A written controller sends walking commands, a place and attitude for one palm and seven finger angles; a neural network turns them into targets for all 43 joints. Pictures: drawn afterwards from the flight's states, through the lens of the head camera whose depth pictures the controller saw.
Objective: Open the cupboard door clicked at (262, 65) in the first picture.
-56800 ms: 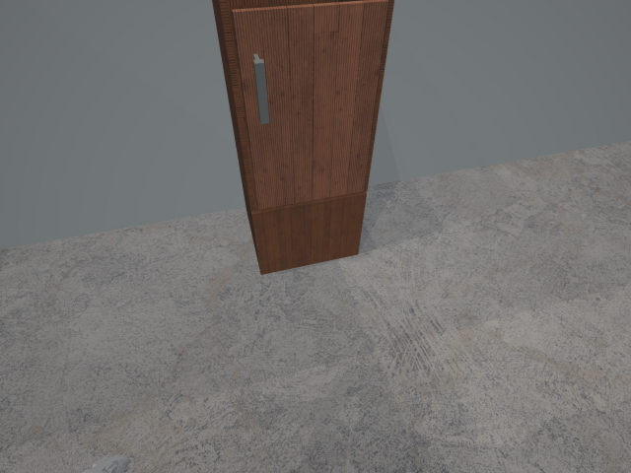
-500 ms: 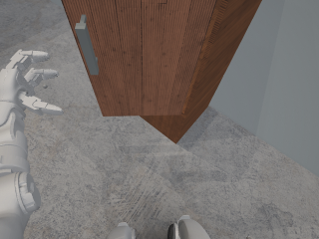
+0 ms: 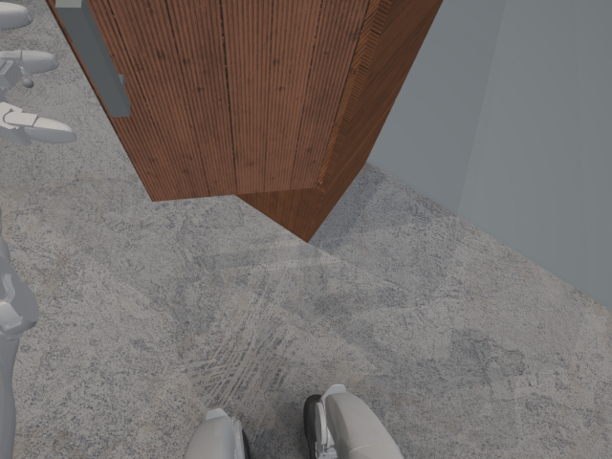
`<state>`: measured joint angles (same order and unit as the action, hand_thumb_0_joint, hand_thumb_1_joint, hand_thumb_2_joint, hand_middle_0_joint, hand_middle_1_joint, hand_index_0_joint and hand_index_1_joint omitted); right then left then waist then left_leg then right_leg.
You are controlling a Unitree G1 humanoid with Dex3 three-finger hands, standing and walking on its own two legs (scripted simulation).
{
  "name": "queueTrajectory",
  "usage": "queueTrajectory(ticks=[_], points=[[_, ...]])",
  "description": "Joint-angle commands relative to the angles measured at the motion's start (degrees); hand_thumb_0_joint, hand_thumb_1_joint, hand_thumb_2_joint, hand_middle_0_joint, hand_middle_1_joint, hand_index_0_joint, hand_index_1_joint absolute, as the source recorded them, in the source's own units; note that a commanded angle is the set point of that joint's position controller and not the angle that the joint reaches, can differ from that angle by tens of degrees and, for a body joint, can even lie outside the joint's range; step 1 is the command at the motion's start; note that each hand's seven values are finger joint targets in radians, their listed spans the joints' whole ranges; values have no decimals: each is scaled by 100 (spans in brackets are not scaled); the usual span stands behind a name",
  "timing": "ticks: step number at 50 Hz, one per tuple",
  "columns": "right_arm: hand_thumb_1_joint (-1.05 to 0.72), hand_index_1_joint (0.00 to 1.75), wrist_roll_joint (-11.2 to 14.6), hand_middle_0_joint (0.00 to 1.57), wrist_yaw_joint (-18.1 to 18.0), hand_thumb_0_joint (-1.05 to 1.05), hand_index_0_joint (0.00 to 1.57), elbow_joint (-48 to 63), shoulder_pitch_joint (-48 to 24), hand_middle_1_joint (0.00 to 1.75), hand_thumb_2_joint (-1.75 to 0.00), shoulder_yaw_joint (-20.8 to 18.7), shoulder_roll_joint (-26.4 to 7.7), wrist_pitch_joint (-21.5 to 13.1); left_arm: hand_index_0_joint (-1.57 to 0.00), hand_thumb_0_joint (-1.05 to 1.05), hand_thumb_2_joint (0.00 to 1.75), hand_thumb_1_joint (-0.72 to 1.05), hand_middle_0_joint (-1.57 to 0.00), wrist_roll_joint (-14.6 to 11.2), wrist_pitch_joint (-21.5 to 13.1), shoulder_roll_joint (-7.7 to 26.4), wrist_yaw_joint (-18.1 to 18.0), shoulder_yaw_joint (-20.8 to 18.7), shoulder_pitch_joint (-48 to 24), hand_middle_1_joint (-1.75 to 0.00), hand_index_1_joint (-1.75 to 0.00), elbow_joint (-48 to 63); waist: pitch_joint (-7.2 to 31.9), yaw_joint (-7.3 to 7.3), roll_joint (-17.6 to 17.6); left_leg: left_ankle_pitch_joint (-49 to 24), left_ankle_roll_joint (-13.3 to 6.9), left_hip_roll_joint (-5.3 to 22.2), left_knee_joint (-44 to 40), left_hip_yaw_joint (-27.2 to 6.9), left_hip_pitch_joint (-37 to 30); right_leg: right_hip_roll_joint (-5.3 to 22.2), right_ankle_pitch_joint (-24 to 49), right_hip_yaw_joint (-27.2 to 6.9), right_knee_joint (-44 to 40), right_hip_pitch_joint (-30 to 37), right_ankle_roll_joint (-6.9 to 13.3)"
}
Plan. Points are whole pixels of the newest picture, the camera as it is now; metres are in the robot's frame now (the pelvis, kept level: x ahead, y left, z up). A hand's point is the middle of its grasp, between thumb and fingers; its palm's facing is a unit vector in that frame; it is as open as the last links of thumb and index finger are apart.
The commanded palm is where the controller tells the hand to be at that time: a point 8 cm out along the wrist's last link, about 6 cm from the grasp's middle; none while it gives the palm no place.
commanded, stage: move the hooked fingers beside the handle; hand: left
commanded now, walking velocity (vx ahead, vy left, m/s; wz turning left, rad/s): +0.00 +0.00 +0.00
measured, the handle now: (100, 50) +0.60 +0.19 +0.09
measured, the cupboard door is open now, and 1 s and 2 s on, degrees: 43 43 43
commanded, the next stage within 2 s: slide the fingers in behind the handle in 1.20 s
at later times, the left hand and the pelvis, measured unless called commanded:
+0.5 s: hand (27, 81) +0.54 +0.25 +0.10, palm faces +0.02 -1.00 -0.01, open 14.0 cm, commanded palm +0.52 +0.28 +0.09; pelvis +0.02 +0.00 +0.01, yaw +0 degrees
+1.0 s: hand (40, 84) +0.54 +0.24 +0.10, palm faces +0.04 -1.00 -0.03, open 14.0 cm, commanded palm +0.53 +0.28 +0.09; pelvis +0.01 -0.01 +0.00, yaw -1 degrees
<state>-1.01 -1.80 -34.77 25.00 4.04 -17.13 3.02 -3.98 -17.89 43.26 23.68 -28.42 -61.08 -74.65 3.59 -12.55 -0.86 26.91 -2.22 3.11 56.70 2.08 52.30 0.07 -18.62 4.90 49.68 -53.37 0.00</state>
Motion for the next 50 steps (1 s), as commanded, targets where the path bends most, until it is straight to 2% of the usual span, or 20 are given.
queueTrajectory(ticks=[1, 6, 8, 14, 16, 20, 23, 25, 26, 27, 29, 30, 34, 36, 39, 40, 43, 45, 47, 50], points=[[-90, 30, -70, 20, -54, 0, 20, 219, 1255, 30, -90, -399, -1138, 52, -30, 0, 30, -50, -30, 73, -282, 1769, -59, -131, -2738, -120, -120, 1264, 3006, -112, -1283, -2798, 127, -49, -622, -584, -1970, -276, 1529, -263, -267, 1352, 129], [-90, 30, -96, 20, 22, 0, 20, 346, 1340, 30, -90, -411, -1130, 179, -30, 0, 30, -50, -30, 47, -346, 2009, -79, -472, -2047, -120, -120, 1327, 3305, 112, -1161, -3270, 132, -22, -575, -528, -1977, -311, 2000, -268, -204, 1732, 154], [-90, 30, -90, 20, 59, 0, 20, 378, 1344, 30, -90, -437, -1104, 241, -30, 0, 30, -50, -30, 13, -293, 1767, -59, -366, -1876, -120, -120, 1370, 3188, 105, -1173, -3376, 132, -3, -600, -503, -2050, -322, 2042, -248, -256, 1677, 138], [-90, 30, -48, 20, 65, 0, 20, 457, 1294, 30, -90, -470, -1105, 327, -30, 0, 30, -50, -30, -96, -298, 1925, -45, -557, -1750, -120, -120, 1638, 3052, 135, -800, -2969, 45, -49, -653, -392, -1662, -352, 2163, -322, -325, 2072, 113], [-90, 30, -55, 20, 68, 0, 20, 434, 1304, 30, -90, -481, -1081, 324, -30, 0, 30, -50, -30, -96, -439, 1952, -67, -558, -1926, -120, -120, 1996, 3262, 192, -1368, -3325, 110, -37, -652, -449, -2139, -358, 2170, -297, -287, 1897, 150], [-90, 30, -67, 20, 103, 0, 20, 353, 1298, 30, -90, -521, -1032, 315, -30, 0, 30, -50, -30, -178, -552, 1270, -87, -144, -1935, -120, -120, 2287, 3283, 78, -1545, -4108, 218, 44, -569, -589, -2909, -398, 2084, -182, -321, 1389, 153], [-90, 30, -47, 20, 104, 0, 20, 245, 1282, 30, -90, -539, -1047, 328, -30, 0, 30, -50, -30, -289, -379, 1040, -35, -64, -1757, -120, -120, 1856, 2994, 23, -1084, -3788, 186, 40, -617, -587, -2631, -396, 2019, -162, -399, 1461, 113], [-90, 30, -33, 20, 86, 0, 20, 297, 1249, 30, -90, -521, -1051, 336, -30, 0, 30, -50, -30, -271, -272, 1024, -17, -75, -1538, -120, -120, 1646, 2881, 91, -1138, -3749, 160, 3, -654, -560, -2492, -370, 2057, -160, -372, 1538, 146], [-90, 30, -24, 20, 97, 0, 20, 278, 1191, 30, -90, -503, -1007, 339, -30, 0, 30, -50, -30, -249, -217, 785, -14, 157, -1625, -120, -120, 1548, 2709, 20, -1194, -3577, 149, -19, -658, -509, -2370, -356, 2027, -176, -396, 1460, 121], [-90, 30, -30, 20, 86, 0, 20, 270, 1199, 30, -90, -494, -1026, 347, -30, 0, 30, -50, -30, -180, -188, 977, -59, 57, -1574, -120, -120, 1459, 2569, 55, -1021, -3428, 134, -22, -665, -521, -2187, -345, 1970, -176, -385, 1479, 126], [-90, 30, -33, 20, 85, 0, 20, 308, 1173, 30, -90, -479, -1011, 334, -30, 0, 30, -50, -30, -115, -188, 878, -166, 193, -1769, -120, -120, 1411, 2324, -40, -806, -3015, 95, -47, -701, -514, -1945, -342, 1821, -184, -391, 1437, 115], [-90, 30, -39, 20, 67, 0, 20, 349, 1145, 30, -90, -469, -1011, 318, -30, 0, 30, -50, -30, -92, -283, 1013, -224, 103, -1917, -120, -120, 1572, 2371, -5, -998, -3080, 102, -62, -672, -513, -1969, -327, 1861, -204, -347, 1442, 143], [-90, 30, -75, 20, 86, 0, 20, 325, 1112, 30, -90, -492, -985, 245, -30, 0, 30, -50, -30, -90, -630, 1068, -399, 24, -2424, -120, -120, 1986, 3107, -27, -1211, -3228, 173, -59, -541, -555, -2342, -328, 1891, -249, -241, 1472, 130], [-90, 30, -73, 20, 73, 0, 20, 309, 1106, 30, -90, -479, -1010, 234, -30, 0, 30, -50, -30, -83, -714, 1352, -410, -168, -2465, -120, -120, 1908, 3293, 4, -1147, -3242, 176, -65, -508, -567, -2264, -327, 2001, -276, -188, 1664, 132], [-90, 30, -31, 20, 59, 0, 20, 338, 1065, 30, -90, -433, -1014, 238, -30, 0, 30, -50, -30, 23, -532, 1561, -372, -245, -2155, -120, -120, 1446, 2972, 52, -950, -2748, 88, -113, -560, -447, -1676, -297, 1980, -334, -238, 1957, 116], [-90, 30, -32, 20, 48, 0, 20, 371, 1075, 30, -90, -412, -1011, 237, -30, 0, 30, -50, -30, 63, -491, 1602, -347, -237, -2122, -120, -120, 1407, 2972, 86, -1106, -2771, 79, -132, -568, -448, -1664, -293, 2006, -339, -218, 1979, 140], [-90, 30, -8, 20, 30, 0, 20, 384, 1081, 30, -90, -391, -1016, 260, -30, 0, 30, -50, -30, 149, -322, 1602, -276, -83, -2037, -120, -120, 1241, 2784, 25, -889, -2502, 38, -120, -601, -414, -1450, -290, 1875, -345, -283, 1935, 101], [-90, 30, -7, 20, 18, 0, 20, 441, 1108, 30, -90, -388, -1024, 228, -30, 0, 30, -50, -30, 32, -348, 1593, -206, -153, -2056, -120, -120, 1320, 2870, 15, -901, -2512, 21, -128, -595, -395, -1457, -307, 1948, -359, -282, 1996, 127], [-90, 30, 0, 20, -20, 0, 20, 381, 1121, 30, -90, -387, -1079, 221, -30, 0, 30, -50, -30, -53, -377, 1930, -140, -355, -2268, -120, -120, 1286, 2908, -50, -624, -2262, -1, -108, -557, -379, -1193, -303, 1863, -427, -322, 2130, 80], [-90, 30, -6, 20, -31, 0, 20, 382, 1150, 30, -90, -372, -1063, 169, -30, 0, 30, -50, -30, -74, -476, 1815, -40, -225, -2466, -120, -120, 1427, 2982, -68, -939, -2176, -4, -131, -566, -379, -1237, -301, 1765, -435, -291, 2045, 120]])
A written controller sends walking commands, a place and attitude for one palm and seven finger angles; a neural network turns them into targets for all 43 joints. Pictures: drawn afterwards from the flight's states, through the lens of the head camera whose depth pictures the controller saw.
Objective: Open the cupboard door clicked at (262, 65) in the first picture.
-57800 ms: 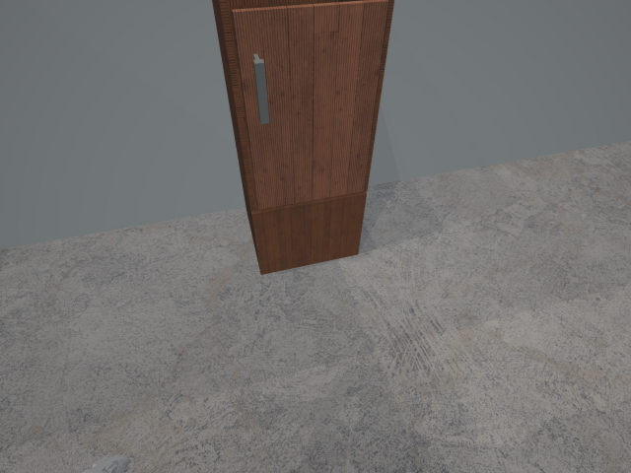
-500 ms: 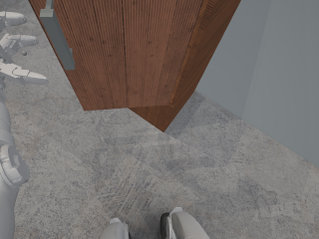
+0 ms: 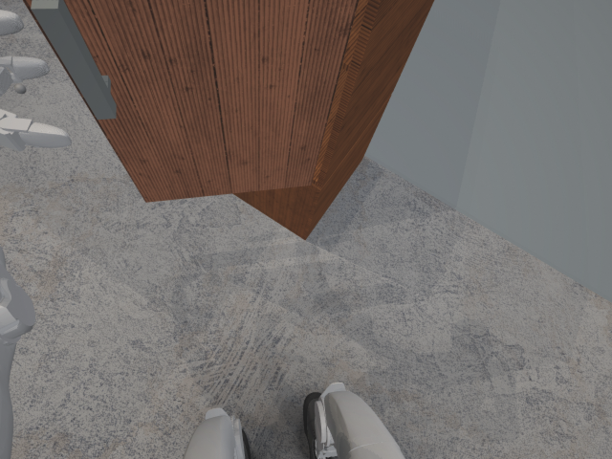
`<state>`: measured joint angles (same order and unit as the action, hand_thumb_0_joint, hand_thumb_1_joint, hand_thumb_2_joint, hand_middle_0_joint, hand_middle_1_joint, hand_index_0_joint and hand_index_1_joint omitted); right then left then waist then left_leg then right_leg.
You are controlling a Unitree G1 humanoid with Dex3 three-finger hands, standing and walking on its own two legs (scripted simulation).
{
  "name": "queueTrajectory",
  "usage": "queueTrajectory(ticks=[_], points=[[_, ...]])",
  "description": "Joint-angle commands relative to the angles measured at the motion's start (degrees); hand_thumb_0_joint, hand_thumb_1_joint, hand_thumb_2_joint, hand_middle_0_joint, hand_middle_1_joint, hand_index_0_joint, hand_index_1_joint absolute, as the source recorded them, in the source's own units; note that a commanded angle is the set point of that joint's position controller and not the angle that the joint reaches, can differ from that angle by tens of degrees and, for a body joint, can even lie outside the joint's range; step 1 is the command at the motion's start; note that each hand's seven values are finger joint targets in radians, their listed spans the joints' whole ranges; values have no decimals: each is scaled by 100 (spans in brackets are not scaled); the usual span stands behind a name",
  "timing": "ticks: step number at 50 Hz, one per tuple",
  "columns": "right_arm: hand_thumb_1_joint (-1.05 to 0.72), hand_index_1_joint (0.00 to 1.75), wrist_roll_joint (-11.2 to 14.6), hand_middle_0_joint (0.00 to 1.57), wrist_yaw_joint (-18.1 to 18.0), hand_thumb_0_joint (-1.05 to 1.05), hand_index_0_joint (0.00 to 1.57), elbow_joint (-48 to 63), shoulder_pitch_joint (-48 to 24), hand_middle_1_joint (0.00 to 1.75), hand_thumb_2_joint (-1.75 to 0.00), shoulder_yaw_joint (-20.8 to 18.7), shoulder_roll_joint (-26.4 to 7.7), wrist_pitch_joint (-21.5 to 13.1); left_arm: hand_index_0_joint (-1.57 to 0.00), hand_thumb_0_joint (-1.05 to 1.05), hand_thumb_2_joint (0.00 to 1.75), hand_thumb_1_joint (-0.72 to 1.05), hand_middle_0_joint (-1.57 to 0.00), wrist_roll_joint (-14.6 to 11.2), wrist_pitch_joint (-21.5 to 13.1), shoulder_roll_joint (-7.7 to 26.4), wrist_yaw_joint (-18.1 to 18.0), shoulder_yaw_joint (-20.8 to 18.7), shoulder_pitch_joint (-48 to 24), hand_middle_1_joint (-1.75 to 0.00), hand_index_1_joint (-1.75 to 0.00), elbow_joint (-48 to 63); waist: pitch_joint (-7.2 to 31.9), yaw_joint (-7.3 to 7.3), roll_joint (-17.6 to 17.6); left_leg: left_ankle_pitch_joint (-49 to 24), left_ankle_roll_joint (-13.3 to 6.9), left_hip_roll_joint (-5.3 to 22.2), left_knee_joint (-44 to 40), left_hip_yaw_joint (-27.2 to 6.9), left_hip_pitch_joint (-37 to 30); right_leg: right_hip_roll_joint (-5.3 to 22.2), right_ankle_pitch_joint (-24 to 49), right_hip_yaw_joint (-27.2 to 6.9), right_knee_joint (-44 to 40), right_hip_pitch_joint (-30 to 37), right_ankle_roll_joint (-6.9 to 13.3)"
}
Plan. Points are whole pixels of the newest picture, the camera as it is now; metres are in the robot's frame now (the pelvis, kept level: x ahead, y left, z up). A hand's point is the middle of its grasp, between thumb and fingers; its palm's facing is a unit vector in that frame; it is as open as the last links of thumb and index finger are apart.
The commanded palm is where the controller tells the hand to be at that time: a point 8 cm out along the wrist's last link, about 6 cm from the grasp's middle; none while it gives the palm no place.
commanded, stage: move the hooked fingers beside the handle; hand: left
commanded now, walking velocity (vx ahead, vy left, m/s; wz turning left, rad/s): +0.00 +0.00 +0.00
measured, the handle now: (82, 52) +0.60 +0.20 +0.09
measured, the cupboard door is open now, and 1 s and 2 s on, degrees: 43 43 43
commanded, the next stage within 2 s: slide the fingers in behind the handle in 0.20 s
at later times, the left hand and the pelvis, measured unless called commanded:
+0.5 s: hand (22, 88) +0.54 +0.25 +0.09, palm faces +0.00 -1.00 -0.01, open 14.0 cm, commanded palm +0.52 +0.28 +0.08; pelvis +0.00 +0.01 +0.00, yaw +0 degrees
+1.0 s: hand (68, 88) +0.54 +0.21 +0.09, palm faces +0.04 -1.00 -0.02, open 14.0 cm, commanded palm +0.52 +0.25 +0.08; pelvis +0.01 +0.00 +0.00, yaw +0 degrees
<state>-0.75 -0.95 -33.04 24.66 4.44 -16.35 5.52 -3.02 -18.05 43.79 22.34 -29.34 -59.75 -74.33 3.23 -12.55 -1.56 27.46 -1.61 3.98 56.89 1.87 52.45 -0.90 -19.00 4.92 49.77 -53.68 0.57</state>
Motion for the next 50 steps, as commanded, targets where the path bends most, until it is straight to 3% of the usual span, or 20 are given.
queueTrajectory(ticks=[1, 5, 9, 11, 12, 14, 16, 20, 24, 26, 28, 32, 34, 35, 37, 39, 41, 44, 46, 50], points=[[-90, 30, -46, 20, -105, 0, 20, 146, 1217, 30, -90, -433, -1146, -77, -30, 0, 30, -50, -30, -125, -496, 1843, 110, -157, -2579, -120, -120, 1467, 3192, -6, -1098, -2387, -33, -203, -574, -385, -1485, -203, 1808, -426, -285, 2000, 67], [-90, 30, -38, 20, -83, 0, 20, 129, 1261, 30, -90, -436, -1156, -60, -30, 0, 30, -50, -30, -190, -386, 1520, 185, 8, -2222, -120, -120, 1187, 2918, -70, -899, -2394, -44, -179, -598, -416, -1556, -230, 1651, -337, -342, 1735, 66], [-90, 30, -16, 20, -115, 0, 20, 122, 1270, 30, -90, -415, -1206, -60, -30, 0, 30, -50, -30, -161, -196, 1825, 177, -142, -2301, -120, -120, 963, 2707, -84, -698, -1978, -77, -188, -610, -385, -1102, -214, 1371, -381, -387, 1773, 31], [-90, 30, -59, 20, -117, 0, 20, 124, 1291, 30, -90, -409, -1194, -73, -30, 0, 30, -50, -30, -90, -318, 2016, 122, -220, -2536, -120, -120, 1263, 2990, -17, -1106, -2187, -44, -191, -569, -413, -1341, -209, 1438, -363, -297, 1704, 65], [-90, 30, -63, 20, -102, 0, 20, 103, 1268, 30, -90, -406, -1175, -83, -30, 0, 30, -50, -30, -41, -359, 1844, 92, -28, -2673, -120, -120, 1347, 2920, -106, -1295, -2226, -30, -172, -550, -436, -1495, -213, 1358, -337, -293, 1452, 66], [-90, 30, -96, 20, -81, 0, 20, 74, 1283, 30, -90, -422, -1191, -98, -30, 0, 30, -50, -30, -43, -454, 1839, 32, -63, -2751, -120, -120, 1454, 2986, -120, -1306, -2325, -9, -151, -512, -481, -1668, -222, 1303, -317, -295, 1347, 64], [-90, 30, -109, 20, -73, 0, 20, 96, 1304, 30, -90, -451, -1221, -90, -30, 0, 30, -50, -30, -120, -570, 2028, 24, -303, -2704, -120, -120, 1682, 3455, -31, -1434, -2736, 42, -143, -478, -532, -1978, -239, 1577, -288, -201, 1474, 90], [-90, 30, -116, 20, -13, 0, 20, 72, 1344, 30, -90, -479, -1174, -57, -30, 0, 30, -50, -30, -229, -414, 1089, 100, 216, -2356, -120, -120, 1540, 3280, -82, -1551, -3406, 153, -74, -506, -662, -2548, -271, 1563, -116, -220, 987, 113], [-90, 30, -111, 20, 18, 0, 20, 43, 1349, 30, -90, -516, -1165, 13, -30, 0, 30, -50, -30, -239, -178, 889, -15, 288, -2313, -120, -120, 1571, 3029, -98, -1265, -3398, 163, -53, -559, -683, -2494, -283, 1527, -79, -305, 945, 70], [-90, 30, -121, 20, 41, 0, 20, 68, 1347, 30, -90, -520, -1139, 11, -30, 0, 30, -50, -30, -249, -231, 860, -150, 230, -2329, -120, -120, 1737, 3146, -36, -1344, -3628, 218, -47, -559, -716, -2646, -287, 1573, -61, -276, 936, 83], [-90, 30, -138, 20, 63, 0, 20, 51, 1332, 30, -90, -516, -1106, 6, -30, 0, 30, -50, -30, -235, -287, 706, -300, 303, -2392, -120, -120, 1744, 2888, -73, -1217, -3535, 227, -49, -579, -727, -2513, -286, 1535, -48, -282, 910, 84], [-90, 30, -165, 20, 114, 0, 20, 72, 1309, 30, -90, -546, -1051, -14, -30, 0, 30, -50, -30, -169, -525, 712, -558, 166, -2289, -120, -120, 2007, 3185, 44, -1320, -3904, 265, -62, -517, -690, -2653, -278, 1836, -86, -197, 1117, 101], [-90, 30, -148, 20, 145, 0, 20, 81, 1266, 30, -90, -551, -1026, -7, -30, 0, 30, -50, -30, -151, -519, 546, -599, 241, -2045, -120, -120, 1779, 2938, 49, -1108, -3637, 215, -86, -538, -616, -2410, -276, 1816, -109, -237, 1204, 87], [-90, 30, -154, 20, 130, 0, 20, 87, 1287, 30, -90, -540, -1049, 0, -30, 0, 30, -50, -30, -135, -548, 740, -630, 95, -2049, -120, -120, 1787, 2914, 79, -948, -3599, 187, -86, -563, -635, -2323, -277, 1843, -104, -209, 1324, 101], [-90, 30, -124, 20, 134, 0, 20, 93, 1236, 30, -90, -541, -1017, 11, -30, 0, 30, -50, -30, -98, -458, 454, -652, 322, -2102, -120, -120, 1614, 2779, 3, -885, -3272, 143, -118, -592, -572, -2154, -258, 1763, -127, -237, 1293, 67], [-90, 30, -124, 20, 118, 0, 20, 123, 1241, 30, -90, -554, -1026, -1, -30, 0, 30, -50, -30, -59, -469, 677, -683, 182, -2167, -120, -120, 1762, 2963, 61, -845, -3150, 119, -143, -621, -550, -2078, -246, 1842, -164, -227, 1534, 69], [-90, 30, -119, 20, 122, 0, 20, 129, 1212, 30, -90, -550, -985, -29, -30, 0, 30, -50, -30, -115, -543, 437, -698, 320, -2241, -120, -120, 1896, 3130, 33, -1003, -3329, 132, -145, -585, -544, -2250, -246, 1961, -186, -216, 1517, 70], [-90, 30, -119, 20, 113, 0, 20, 96, 1201, 30, -90, -568, -991, -62, -30, 0, 30, -50, -30, -147, -624, 455, -733, 261, -2336, -120, -120, 1885, 3083, -3, -695, -3011, 84, -171, -573, -510, -2023, -246, 1958, -223, -228, 1662, 51], [-90, 30, -115, 20, 105, 0, 20, 78, 1196, 30, -90, -561, -981, -80, -30, 0, 30, -50, -30, -131, -657, 464, -731, 240, -2214, -120, -120, 1779, 3101, 61, -817, -3034, 97, -188, -575, -500, -1990, -230, 1999, -235, -196, 1717, 72], [-90, 30, -119, 20, 110, 0, 20, 59, 1209, 30, -90, -569, -963, -108, -30, 0, 30, -50, -30, -94, -607, 174, -749, 478, -2310, -120, -120, 1749, 3010, -13, -910, -2931, 59, -211, -568, -461, -1994, -219, 1950, -251, -239, 1618, 75]])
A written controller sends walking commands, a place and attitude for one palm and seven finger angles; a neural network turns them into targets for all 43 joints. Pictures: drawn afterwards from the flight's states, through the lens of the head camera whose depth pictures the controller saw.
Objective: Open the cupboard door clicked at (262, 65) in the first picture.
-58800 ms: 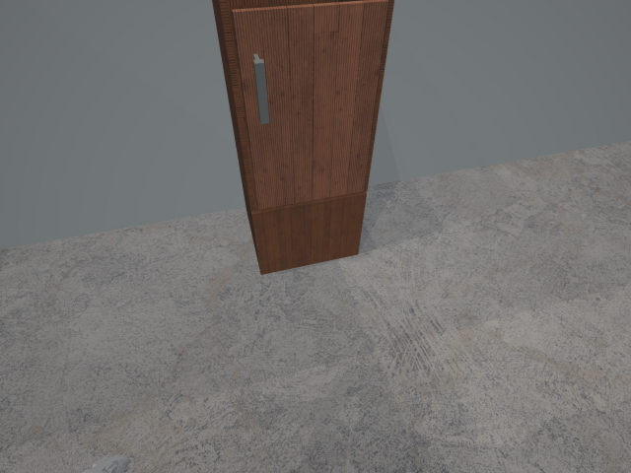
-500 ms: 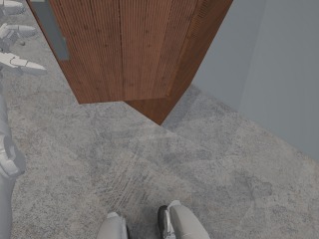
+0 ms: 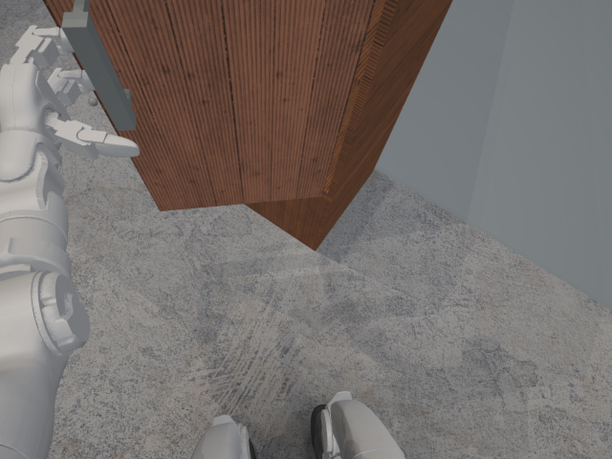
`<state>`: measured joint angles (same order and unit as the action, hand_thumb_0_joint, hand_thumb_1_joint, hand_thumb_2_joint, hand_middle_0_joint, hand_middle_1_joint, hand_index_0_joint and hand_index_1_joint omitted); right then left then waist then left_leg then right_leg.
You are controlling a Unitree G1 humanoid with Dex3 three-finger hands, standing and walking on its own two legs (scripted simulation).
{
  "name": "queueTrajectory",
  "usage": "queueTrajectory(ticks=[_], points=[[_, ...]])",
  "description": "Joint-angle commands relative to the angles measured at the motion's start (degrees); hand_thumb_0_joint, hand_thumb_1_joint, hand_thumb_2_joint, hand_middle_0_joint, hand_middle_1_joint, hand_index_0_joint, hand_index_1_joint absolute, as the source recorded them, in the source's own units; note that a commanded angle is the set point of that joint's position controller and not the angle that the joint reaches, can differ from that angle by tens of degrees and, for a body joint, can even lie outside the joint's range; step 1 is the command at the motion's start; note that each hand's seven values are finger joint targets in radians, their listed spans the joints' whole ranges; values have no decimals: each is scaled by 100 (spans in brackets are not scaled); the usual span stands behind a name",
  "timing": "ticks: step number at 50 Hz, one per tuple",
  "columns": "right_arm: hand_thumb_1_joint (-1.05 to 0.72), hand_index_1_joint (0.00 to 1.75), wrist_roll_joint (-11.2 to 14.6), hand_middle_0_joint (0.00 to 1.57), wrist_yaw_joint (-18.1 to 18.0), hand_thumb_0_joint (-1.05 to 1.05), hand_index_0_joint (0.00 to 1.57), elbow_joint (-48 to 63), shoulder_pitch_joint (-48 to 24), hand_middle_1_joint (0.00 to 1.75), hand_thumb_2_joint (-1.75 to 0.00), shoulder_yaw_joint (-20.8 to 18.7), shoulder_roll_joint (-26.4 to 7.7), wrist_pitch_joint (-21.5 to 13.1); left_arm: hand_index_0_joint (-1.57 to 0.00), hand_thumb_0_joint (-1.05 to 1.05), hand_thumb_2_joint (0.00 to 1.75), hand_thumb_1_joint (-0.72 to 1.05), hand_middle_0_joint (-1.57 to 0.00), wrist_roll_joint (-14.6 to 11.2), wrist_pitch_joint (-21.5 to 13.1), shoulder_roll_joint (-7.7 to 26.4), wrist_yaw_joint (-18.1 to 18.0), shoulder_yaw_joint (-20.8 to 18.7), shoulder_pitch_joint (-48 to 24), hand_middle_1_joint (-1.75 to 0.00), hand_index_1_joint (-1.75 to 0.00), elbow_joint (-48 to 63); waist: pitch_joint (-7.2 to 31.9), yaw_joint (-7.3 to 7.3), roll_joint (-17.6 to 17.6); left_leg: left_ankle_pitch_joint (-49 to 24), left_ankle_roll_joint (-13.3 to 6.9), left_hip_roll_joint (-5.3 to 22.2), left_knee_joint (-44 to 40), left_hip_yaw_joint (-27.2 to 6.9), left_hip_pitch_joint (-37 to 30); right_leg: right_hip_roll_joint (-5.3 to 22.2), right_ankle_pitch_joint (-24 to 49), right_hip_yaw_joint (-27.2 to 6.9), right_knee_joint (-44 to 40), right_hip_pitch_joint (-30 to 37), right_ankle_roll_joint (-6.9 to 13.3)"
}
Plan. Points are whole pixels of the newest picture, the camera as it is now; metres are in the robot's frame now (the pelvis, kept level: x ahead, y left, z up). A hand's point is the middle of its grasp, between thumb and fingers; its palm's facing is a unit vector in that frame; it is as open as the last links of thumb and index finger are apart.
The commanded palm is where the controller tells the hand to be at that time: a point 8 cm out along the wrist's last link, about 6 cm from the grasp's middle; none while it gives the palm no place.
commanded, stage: slide the fingers in behind the handle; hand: left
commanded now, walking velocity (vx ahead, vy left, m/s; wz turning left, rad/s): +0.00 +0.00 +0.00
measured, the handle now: (106, 67) +0.59 +0.19 +0.09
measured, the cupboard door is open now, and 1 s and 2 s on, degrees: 43 43 44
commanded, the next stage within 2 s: close the thumb around the handle in 0.90 s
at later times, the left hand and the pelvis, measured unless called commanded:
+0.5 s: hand (124, 100) +0.54 +0.17 +0.09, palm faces +0.03 -1.00 -0.02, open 14.0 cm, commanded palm +0.51 +0.21 +0.08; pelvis -0.01 -0.01 +0.00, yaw +0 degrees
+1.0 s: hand (125, 100) +0.54 +0.17 +0.09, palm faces +0.04 -1.00 -0.02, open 14.1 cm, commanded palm +0.51 +0.21 +0.08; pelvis +0.00 +0.00 +0.00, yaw +0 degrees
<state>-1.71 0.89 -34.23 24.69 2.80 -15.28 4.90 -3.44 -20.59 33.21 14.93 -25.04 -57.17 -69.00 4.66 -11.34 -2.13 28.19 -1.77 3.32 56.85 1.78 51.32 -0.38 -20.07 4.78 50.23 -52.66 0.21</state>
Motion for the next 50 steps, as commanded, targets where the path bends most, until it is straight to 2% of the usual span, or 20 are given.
queueTrajectory(ticks=[1, 4, 6, 9, 14, 16, 18, 21, 23, 26, 30, 31, 33, 36, 39, 41, 44, 46, 49, 50], points=[[-90, 30, -20, 20, -76, 0, 20, 132, 1191, 30, -90, -398, -1083, -48, -30, 0, 30, -50, -30, -39, -318, 1302, -22, 24, -2560, -120, -120, 1107, 2835, -151, -754, -2844, 71, -140, -566, -448, -1759, -262, 1989, -249, -296, 1531, 89], [-90, 30, -6, 20, -104, 0, 20, 141, 1184, 30, -90, -393, -1085, -72, -30, 0, 30, -50, -30, -42, -266, 1395, -88, -28, -2757, -120, -120, 1068, 2730, -192, -537, -2482, 22, -180, -605, -411, -1434, -242, 1928, -302, -335, 1728, 68], [-90, 30, -17, 20, -108, 0, 20, 140, 1177, 30, -90, -391, -1082, -109, -30, 0, 30, -50, -30, -31, -322, 1456, -127, -81, -2826, -120, -120, 1134, 2892, -156, -737, -2491, 23, -194, -569, -384, -1481, -231, 1949, -337, -312, 1735, 78], [-90, 30, -34, 20, -97, 0, 20, 119, 1195, 30, -90, -389, -1078, -145, -30, 0, 30, -50, -30, 37, -381, 1560, -203, -124, -2886, -120, -120, 1146, 2950, -165, -649, -2426, 10, -195, -548, -387, -1407, -230, 1942, -360, -297, 1813, 71], [-90, 30, -31, 20, -72, 0, 20, 155, 1176, 30, -90, -387, -1070, -168, -30, 0, 30, -50, -30, 40, -390, 1466, -238, -94, -2707, -120, -120, 1106, 3027, -109, -661, -2440, 9, -207, -556, -343, -1370, -226, 2051, -377, -290, 1938, 83], [-90, 30, -22, 20, -76, 0, 20, 139, 1167, 30, -90, -387, -1061, -169, -30, 0, 30, -50, -30, 14, -350, 1247, -240, 80, -2831, -120, -120, 1079, 2952, -204, -707, -2396, 8, -203, -581, -348, -1423, -228, 1991, -361, -318, 1821, 65], [-90, 30, -26, 20, -84, 0, 20, 121, 1188, 30, -90, -386, -1079, -177, -30, 0, 30, -50, -30, 20, -287, 1280, -264, 46, -2831, -120, -120, 958, 2816, -212, -524, -2215, -10, -205, -599, -343, -1272, -221, 1860, -376, -366, 1835, 55], [-90, 30, -48, 20, -68, 0, 20, 129, 1211, 30, -90, -408, -1060, -213, -30, 0, 30, -50, -30, -4, -367, 1142, -335, 79, -2912, -120, -120, 1202, 3140, -161, -760, -2460, 20, -206, -581, -375, -1586, -230, 1960, -345, -316, 1764, 77], [-90, 30, -49, 20, -57, 0, 20, 72, 1203, 30, -90, -387, -1051, -233, -30, 0, 30, -50, -30, -6, -354, 967, -404, 197, -2959, -120, -120, 992, 2769, -265, -549, -2227, 6, -195, -592, -383, -1415, -232, 1722, -327, -361, 1577, 53], [-90, 30, -61, 20, -60, 0, 20, 56, 1234, 30, -90, -384, -1080, -268, -30, 0, 30, -50, -30, 73, -398, 1222, -501, 44, -3076, -120, -120, 915, 2766, -251, -444, -2009, -24, -229, -584, -359, -1168, -216, 1636, -388, -360, 1710, 47], [-90, 30, -93, 20, -57, 0, 20, 83, 1262, 30, -90, -384, -1064, -288, -30, 0, 30, -50, -30, 143, -483, 1189, -487, 89, -3112, -120, -120, 1055, 3022, -236, -727, -2356, -9, -228, -544, -380, -1462, -217, 1855, -359, -265, 1660, 88], [-90, 30, -80, 20, -52, 0, 20, 58, 1266, 30, -90, -390, -1076, -281, -30, 0, 30, -50, -30, 139, -474, 1259, -470, 23, -2945, -120, -120, 950, 3099, -176, -660, -2370, 12, -222, -539, -390, -1474, -214, 1843, -351, -266, 1686, 75], [-90, 30, -78, 20, -59, 0, 20, 63, 1251, 30, -90, -393, -1084, -277, -30, 0, 30, -50, -30, 97, -446, 1245, -443, 5, -2975, -120, -120, 952, 3022, -201, -592, -2374, 15, -204, -557, -395, -1466, -218, 1852, -331, -273, 1673, 70], [-90, 30, -76, 20, -41, 0, 20, 83, 1245, 30, -90, -397, -1067, -273, -30, 0, 30, -50, -30, 50, -451, 1024, -421, 140, -2997, -120, -120, 1071, 3176, -164, -855, -2585, 51, -208, -554, -418, -1730, -226, 1914, -300, -257, 1576, 90], [-90, 30, -79, 20, -39, 0, 20, 83, 1248, 30, -90, -418, -1077, -255, -30, 0, 30, -50, -30, 32, -451, 1015, -473, 121, -2945, -120, -120, 1180, 3070, -180, -638, -2631, 48, -188, -585, -436, -1724, -238, 1948, -282, -286, 1610, 74], [-90, 30, -94, 20, -23, 0, 20, 90, 1262, 30, -90, -430, -1070, -248, -30, 0, 30, -50, -30, 30, -522, 1017, -503, 75, -2848, -120, -120, 1333, 3254, -93, -877, -2959, 97, -173, -574, -468, -1979, -237, 2090, -246, -235, 1571, 101], [-90, 30, -82, 20, 6, 0, 20, 66, 1224, 30, -90, -434, -1049, -222, -30, 0, 30, -50, -30, 36, -488, 663, -523, 330, -2713, -120, -120, 1148, 2883, -174, -653, -2810, 84, -172, -610, -448, -1870, -253, 1966, -227, -304, 1454, 78], [-90, 30, -85, 20, -19, 0, 20, 37, 1236, 30, -90, -432, -1078, -205, -30, 0, 30, -50, -30, 52, -486, 912, -558, 144, -2767, -120, -120, 1055, 2817, -180, -562, -2720, 60, -184, -599, -425, -1713, -240, 1985, -258, -299, 1523, 76], [-90, 30, -77, 20, -31, 0, 20, 67, 1237, 30, -90, -429, -1069, -202, -30, 0, 30, -50, -30, 93, -490, 985, -561, 111, -2785, -120, -120, 1093, 2842, -149, -473, -2659, 48, -209, -630, -420, -1613, -229, 2021, -278, -285, 1676, 83], [-90, 30, -87, 20, -34, 0, 20, 98, 1232, 30, -90, -428, -1062, -213, -30, 0, 30, -50, -30, 78, -516, 875, -555, 168, -2793, -120, -120, 1140, 2893, -152, -680, -2822, 52, -210, -602, -416, -1747, -232, 2094, -266, -255, 1572, 106]])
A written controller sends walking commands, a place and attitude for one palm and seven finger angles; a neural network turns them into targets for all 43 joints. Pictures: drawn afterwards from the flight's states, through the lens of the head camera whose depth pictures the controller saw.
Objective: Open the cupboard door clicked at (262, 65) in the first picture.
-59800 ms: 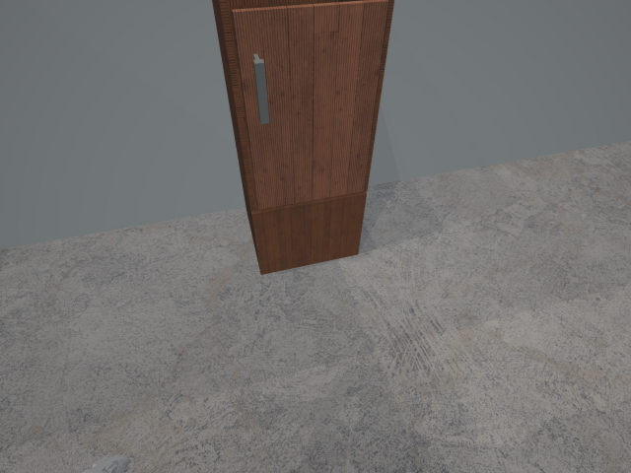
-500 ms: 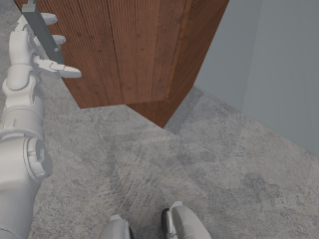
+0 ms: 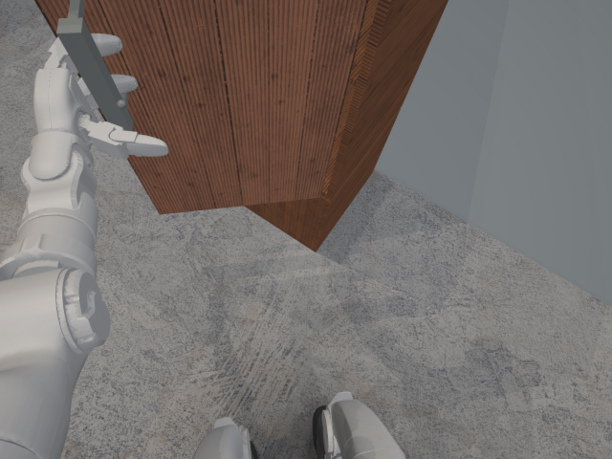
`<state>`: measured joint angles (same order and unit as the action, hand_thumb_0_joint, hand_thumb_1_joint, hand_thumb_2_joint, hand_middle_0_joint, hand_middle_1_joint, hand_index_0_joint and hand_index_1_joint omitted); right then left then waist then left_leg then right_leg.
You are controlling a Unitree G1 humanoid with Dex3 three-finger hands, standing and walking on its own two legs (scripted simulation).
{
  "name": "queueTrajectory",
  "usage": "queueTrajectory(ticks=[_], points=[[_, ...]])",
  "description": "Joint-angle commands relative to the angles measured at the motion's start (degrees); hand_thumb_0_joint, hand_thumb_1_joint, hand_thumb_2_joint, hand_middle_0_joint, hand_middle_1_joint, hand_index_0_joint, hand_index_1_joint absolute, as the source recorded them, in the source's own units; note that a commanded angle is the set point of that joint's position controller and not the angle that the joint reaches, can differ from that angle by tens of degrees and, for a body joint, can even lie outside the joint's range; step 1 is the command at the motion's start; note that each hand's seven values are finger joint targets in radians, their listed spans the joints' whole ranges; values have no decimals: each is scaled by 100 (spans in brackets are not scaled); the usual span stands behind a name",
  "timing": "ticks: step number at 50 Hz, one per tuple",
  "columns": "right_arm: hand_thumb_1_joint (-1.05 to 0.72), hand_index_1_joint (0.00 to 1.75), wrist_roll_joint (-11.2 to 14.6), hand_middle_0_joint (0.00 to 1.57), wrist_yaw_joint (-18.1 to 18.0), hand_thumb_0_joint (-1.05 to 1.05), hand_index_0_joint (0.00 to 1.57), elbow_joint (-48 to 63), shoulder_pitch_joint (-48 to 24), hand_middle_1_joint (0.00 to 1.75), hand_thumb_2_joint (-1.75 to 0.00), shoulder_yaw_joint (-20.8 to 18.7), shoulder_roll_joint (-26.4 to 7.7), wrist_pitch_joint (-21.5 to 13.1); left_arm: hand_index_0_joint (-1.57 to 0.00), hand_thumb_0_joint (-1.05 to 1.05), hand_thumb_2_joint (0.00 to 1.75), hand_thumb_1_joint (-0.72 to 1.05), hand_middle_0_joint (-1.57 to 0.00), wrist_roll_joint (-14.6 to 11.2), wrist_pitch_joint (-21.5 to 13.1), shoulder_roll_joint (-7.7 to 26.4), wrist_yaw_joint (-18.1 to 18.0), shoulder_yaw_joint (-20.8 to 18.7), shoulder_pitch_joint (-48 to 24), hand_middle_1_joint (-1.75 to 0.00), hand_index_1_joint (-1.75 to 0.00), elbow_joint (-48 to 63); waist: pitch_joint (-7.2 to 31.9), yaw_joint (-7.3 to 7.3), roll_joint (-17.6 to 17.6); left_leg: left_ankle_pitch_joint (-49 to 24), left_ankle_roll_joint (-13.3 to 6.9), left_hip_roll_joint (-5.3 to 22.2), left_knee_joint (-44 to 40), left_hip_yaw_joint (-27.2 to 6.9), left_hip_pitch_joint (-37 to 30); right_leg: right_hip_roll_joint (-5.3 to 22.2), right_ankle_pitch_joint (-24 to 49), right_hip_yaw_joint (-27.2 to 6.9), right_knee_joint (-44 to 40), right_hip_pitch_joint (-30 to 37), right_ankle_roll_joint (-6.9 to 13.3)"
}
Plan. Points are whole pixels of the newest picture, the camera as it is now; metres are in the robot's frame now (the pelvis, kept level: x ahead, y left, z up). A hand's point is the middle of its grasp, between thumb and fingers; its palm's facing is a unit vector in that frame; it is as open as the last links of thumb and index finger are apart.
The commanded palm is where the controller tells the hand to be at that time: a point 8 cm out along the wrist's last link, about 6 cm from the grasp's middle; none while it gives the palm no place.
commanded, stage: close the thumb around the handle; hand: left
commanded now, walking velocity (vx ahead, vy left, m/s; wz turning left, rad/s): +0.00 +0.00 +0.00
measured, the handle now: (102, 72) +0.59 +0.19 +0.09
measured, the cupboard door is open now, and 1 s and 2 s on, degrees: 43 44 91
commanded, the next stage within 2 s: pull the door open along its arc in 0.70 s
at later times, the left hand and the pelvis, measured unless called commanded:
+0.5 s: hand (123, 103) +0.54 +0.17 +0.08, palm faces +0.03 -1.00 -0.02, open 7.6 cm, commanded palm +0.52 +0.21 +0.08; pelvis +0.00 +0.00 +0.00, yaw +0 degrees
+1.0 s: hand (124, 103) +0.54 +0.17 +0.08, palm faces +0.03 -1.00 -0.02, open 5.6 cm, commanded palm +0.50 +0.21 +0.08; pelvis +0.00 +0.00 +0.00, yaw -1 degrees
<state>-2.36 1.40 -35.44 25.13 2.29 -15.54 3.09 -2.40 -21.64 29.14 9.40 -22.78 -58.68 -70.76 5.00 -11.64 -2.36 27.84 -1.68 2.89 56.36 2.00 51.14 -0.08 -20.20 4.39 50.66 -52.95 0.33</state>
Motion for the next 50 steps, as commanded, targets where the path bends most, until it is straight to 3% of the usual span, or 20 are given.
queueTrajectory(ticks=[1, 2, 5, 7, 11, 12, 14, 16, 17, 18, 25, 27, 29, 34, 35, 37, 40, 41, 44, 50], points=[[-90, 30, -29, 20, -81, 0, 20, 175, 1201, 30, -90, -378, -1033, -26, -30, 0, 32, -44, -30, -10, -446, 1341, 3, -68, -2722, -121, -121, 1382, 2969, -111, -731, -2896, 86, -143, -542, -492, -1862, -252, 2087, -205, -267, 1534, 85], [-90, 30, -30, 20, -71, 0, 20, 164, 1172, 30, -90, -375, -1018, -31, -31, 0, 35, -39, -31, -9, -451, 1243, 12, 5, -2726, -121, -121, 1337, 2924, -116, -893, -2920, 104, -143, -521, -484, -1928, -254, 2031, -206, -276, 1421, 92], [-90, 30, -45, 20, -68, 0, 20, 187, 1207, 30, -90, -399, -1042, -28, -32, 0, 42, -22, -32, -86, -492, 1246, 9, -74, -2668, -123, -123, 1440, 3074, -113, -666, -3175, 116, -116, -511, -543, -2086, -280, 2126, -152, -252, 1475, 97], [-90, 30, -24, 20, -69, 0, 20, 156, 1164, 30, -90, -388, -1034, -16, -33, 0, 47, -11, -33, -104, -413, 1115, 16, 4, -2595, -124, -124, 1210, 2904, -159, -553, -2978, 107, -122, -512, -504, -1917, -273, 2064, -168, -283, 1436, 65], [-90, 30, -28, 20, -83, 0, 20, 153, 1161, 30, -90, -383, -1041, -19, -34, 0, 56, 12, -34, -29, -412, 1323, -13, -81, -2723, -127, -127, 1275, 2904, -133, -624, -2811, 89, -144, -528, -505, -1817, -257, 2000, -189, -277, 1486, 72], [-90, 30, -24, 20, -76, 0, 20, 161, 1150, 30, -90, -365, -1030, -20, -35, 0, 59, 17, -35, -14, -389, 1206, -11, 15, -2711, -127, -127, 1169, 2829, -162, -639, -2713, 84, -154, -525, -495, -1731, -258, 1931, -195, -277, 1431, 70], [-90, 30, -27, 20, -92, 0, 20, 154, 1154, 30, -90, -362, -1047, -21, -36, 0, 64, 28, -36, 9, -368, 1357, -23, -68, -2769, -128, -128, 1121, 2735, -187, -438, -2486, 45, -165, -524, -472, -1511, -254, 1867, -230, -304, 1527, 56], [-90, 30, -28, 20, -96, 0, 20, 167, 1161, 30, -90, -360, -1037, -39, -36, 0, 68, 40, -36, -1, -414, 1340, -12, -66, -2804, -130, -130, 1209, 2976, -138, -712, -2665, 79, -172, -511, -500, -1715, -247, 1919, -218, -259, 1499, 78], [-90, 30, -27, 20, -100, 0, 20, 149, 1148, 30, -90, -351, -1039, -42, -37, 0, 71, 45, -37, 3, -390, 1324, -8, -54, -2789, -130, -130, 1081, 2841, -182, -608, -2629, 73, -160, -496, -497, -1660, -251, 1887, -209, -267, 1432, 75], [-90, 30, -44, 20, -104, 0, 20, 142, 1169, 30, -90, -354, -1045, -45, -37, 0, 73, 51, -37, -11, -398, 1316, 5, -23, -2926, -131, -131, 1203, 2942, -228, -575, -2656, 59, -153, -473, -496, -1676, -253, 1954, -229, -264, 1480, 60], [-90, 30, -45, 20, -114, 0, 20, 150, 1201, 30, -90, -343, -1062, -73, -40, 0, 90, 90, -40, -2, -377, 1392, 2, -51, -3020, -135, -135, 1156, 2926, -236, -652, -2550, 43, -164, -467, -508, -1635, -258, 1849, -217, -262, 1414, 74], [-90, 30, -51, 20, -102, 0, 20, 132, 1216, 30, -90, -355, -1054, -66, -40, 0, 90, 90, -40, 25, -384, 1387, -6, -43, -2947, -135, -135, 1229, 3099, -183, -797, -2754, 78, -156, -454, -522, -1791, -252, 1957, -209, -243, 1432, 79], [-90, 30, -56, 20, -93, 0, 20, 141, 1192, 30, -90, -354, -1043, -59, -40, 0, 90, 90, -40, 13, -355, 1269, -2, 41, -2948, -135, -135, 1239, 3084, -221, -826, -2725, 77, -153, -440, -498, -1766, -251, 1952, -218, -257, 1411, 67], [-90, 30, -44, 20, -102, 0, 20, 119, 1242, 30, -90, -355, -1070, -44, -40, 0, 90, 90, -40, 21, -312, 1393, -2, -24, -2966, -135, -135, 1131, 2931, -250, -528, -2530, 42, -155, -481, -521, -1561, -264, 1888, -215, -283, 1506, 61], [-90, 30, -55, 20, -101, 0, 20, 146, 1243, 30, -90, -345, -1054, -57, -40, 0, 90, 90, -40, 21, -323, 1244, 0, 90, -3042, -135, -135, 1159, 2919, -287, -728, -2600, 32, -167, -460, -498, -1635, -263, 1929, -225, -278, 1402, 77], [-90, 30, -56, 20, -105, 0, 20, 97, 1260, 30, -90, -345, -1068, -46, -40, 0, 90, 90, -40, 76, -321, 1520, -20, -88, -3004, -135, -135, 1116, 2972, -246, -684, -2560, 37, -156, -444, -500, -1572, -254, 1902, -236, -278, 1468, 62], [-90, 30, -49, 20, -115, 0, 20, 156, 1256, 30, -90, -330, -1059, -50, -40, 0, 90, 90, -40, 57, -301, 1563, 6, -104, -3011, -135, -135, 1121, 2892, -258, -634, -2443, -2, -185, -469, -450, -1393, -259, 1980, -280, -303, 1656, 70], [-90, 30, -50, 20, -121, 0, 20, 142, 1262, 30, -90, -341, -1079, -47, -40, 0, 90, 90, -40, 56, -318, 1795, 9, -296, -2957, -135, -135, 1171, 3096, -195, -658, -2508, 9, -185, -443, -437, -1423, -247, 2070, -296, -287, 1767, 63], [-90, 30, -19, 20, -107, 0, 20, 243, 1182, 30, -90, -333, -1043, -36, -40, 0, 90, 90, -40, 12, -252, 1534, 107, -145, -2434, -135, -135, 1140, 3006, -92, -625, -2523, 19, -183, -504, -395, -1429, -251, 2075, -268, -304, 1800, 67], [-90, 30, 33, 20, -75, 0, 20, 478, 1094, 30, -90, -381, -1036, 19, -40, 0, 90, 90, -40, -186, -266, 1399, 193, -238, -1483, -135, -135, 1593, 3211, 200, -589, -2967, 36, -184, -623, -344, -1653, -287, 2501, -244, -292, 2173, 114]])
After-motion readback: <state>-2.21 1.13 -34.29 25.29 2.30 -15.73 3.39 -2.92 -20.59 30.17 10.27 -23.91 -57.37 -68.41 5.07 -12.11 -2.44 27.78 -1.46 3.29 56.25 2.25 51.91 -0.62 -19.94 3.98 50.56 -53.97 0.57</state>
